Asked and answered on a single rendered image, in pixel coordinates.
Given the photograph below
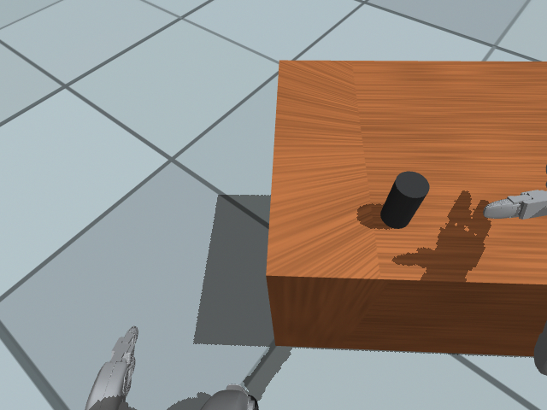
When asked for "can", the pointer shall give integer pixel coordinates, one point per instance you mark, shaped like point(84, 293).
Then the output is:
point(406, 195)

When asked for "left robot hand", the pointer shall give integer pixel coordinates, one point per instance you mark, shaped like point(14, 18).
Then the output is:
point(113, 381)

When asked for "right robot hand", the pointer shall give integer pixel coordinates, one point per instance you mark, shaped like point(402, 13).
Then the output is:
point(529, 204)

